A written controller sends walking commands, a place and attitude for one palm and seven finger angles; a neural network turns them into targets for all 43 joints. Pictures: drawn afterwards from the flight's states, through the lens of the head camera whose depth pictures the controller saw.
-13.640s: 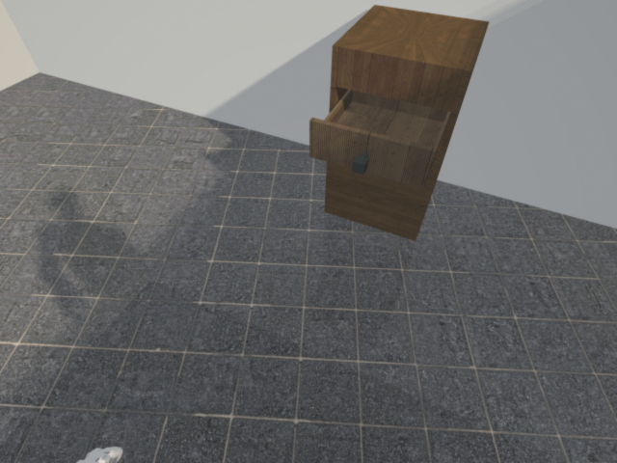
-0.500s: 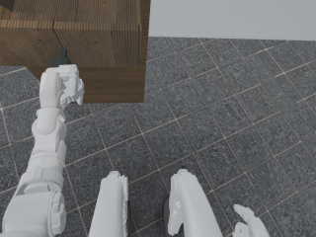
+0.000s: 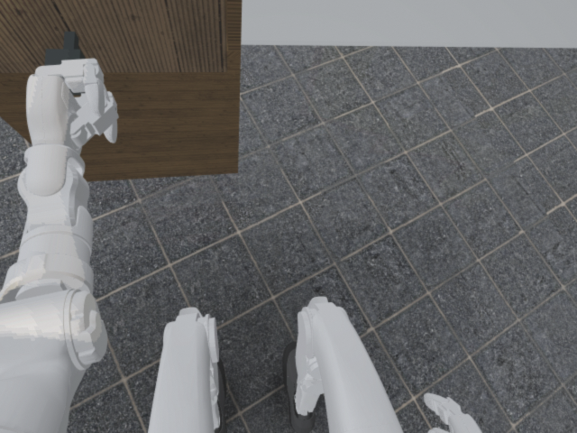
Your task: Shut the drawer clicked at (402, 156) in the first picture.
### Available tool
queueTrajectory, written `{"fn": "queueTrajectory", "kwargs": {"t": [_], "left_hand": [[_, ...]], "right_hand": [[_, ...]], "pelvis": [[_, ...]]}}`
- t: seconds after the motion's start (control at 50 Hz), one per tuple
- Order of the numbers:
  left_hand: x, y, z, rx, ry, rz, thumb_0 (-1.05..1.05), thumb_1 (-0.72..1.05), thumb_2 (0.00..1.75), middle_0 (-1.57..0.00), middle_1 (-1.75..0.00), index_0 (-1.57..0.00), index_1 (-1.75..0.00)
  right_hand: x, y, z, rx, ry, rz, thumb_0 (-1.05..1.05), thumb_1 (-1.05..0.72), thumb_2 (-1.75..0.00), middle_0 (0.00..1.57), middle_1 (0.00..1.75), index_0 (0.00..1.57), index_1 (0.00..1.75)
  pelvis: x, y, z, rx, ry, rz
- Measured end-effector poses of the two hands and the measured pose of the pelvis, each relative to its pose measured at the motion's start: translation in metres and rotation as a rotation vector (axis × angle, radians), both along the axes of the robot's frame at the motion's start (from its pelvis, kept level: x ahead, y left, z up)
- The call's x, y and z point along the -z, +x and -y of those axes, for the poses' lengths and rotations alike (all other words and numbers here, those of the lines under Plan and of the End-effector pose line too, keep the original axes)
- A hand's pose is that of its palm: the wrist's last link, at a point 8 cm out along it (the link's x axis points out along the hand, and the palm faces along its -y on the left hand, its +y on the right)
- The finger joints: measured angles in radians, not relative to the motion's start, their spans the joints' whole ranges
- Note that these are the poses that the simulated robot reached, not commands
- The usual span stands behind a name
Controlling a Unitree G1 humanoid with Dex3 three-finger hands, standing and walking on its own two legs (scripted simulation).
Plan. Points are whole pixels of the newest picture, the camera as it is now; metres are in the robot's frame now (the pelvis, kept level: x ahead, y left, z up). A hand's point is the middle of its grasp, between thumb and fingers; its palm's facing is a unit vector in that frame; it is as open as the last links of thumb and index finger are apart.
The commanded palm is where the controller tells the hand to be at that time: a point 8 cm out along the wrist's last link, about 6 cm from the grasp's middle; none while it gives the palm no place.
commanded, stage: push the drawer shut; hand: left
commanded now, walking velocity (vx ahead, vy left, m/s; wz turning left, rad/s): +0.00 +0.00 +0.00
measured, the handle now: (70, 60) +0.59 +0.25 +0.01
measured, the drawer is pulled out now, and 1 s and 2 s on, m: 0.04 0.00 0.00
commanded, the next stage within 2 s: pull the fist back off the drawer in 0.58 s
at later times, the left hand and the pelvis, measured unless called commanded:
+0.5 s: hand (112, 77) +0.56 +0.20 +0.01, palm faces +0.05 -1.00 -0.05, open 3.4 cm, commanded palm +0.58 +0.22 +0.02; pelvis -0.01 +0.00 -0.01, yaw -1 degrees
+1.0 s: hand (111, 76) +0.56 +0.20 +0.01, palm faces +0.06 -1.00 -0.05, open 3.5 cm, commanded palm +0.56 +0.20 +0.02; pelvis -0.04 +0.01 -0.03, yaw -2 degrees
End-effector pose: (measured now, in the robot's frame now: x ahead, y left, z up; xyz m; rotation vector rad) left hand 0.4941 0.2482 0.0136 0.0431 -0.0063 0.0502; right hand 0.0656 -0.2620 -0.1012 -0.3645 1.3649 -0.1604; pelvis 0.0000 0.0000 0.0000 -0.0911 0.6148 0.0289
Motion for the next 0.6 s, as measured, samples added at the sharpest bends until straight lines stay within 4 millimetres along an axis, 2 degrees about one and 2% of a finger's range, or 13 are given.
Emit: {"fn": "queueTrajectory", "kwargs": {"t": [0.38, 0.6], "left_hand": [[0.0, 0.046, -0.003, -0.014, -0.001, -0.003, 0.02, 0.9, 0.9, -1.47, -1.6, -1.44, -1.6], [0.0, 0.046, -0.004, -0.002, 0.0, 0.001, 0.02, 0.9, 0.9, -1.5, -1.6, -1.46, -1.6]], "right_hand": [[0.0, -0.043, -0.004, 0.051, -0.027, -0.105, 0.0, -0.9, -0.89, 0.21, 0.29, 0.2, 0.3], [0.002, -0.061, -0.007, 0.044, -0.038, -0.123, 0.0, -0.9, -0.89, 0.21, 0.29, 0.2, 0.3]], "pelvis": [[0.011, -0.005, -0.004, 0.008, -0.021, -0.033], [0.019, -0.016, -0.001, 0.002, -0.03, -0.025]]}}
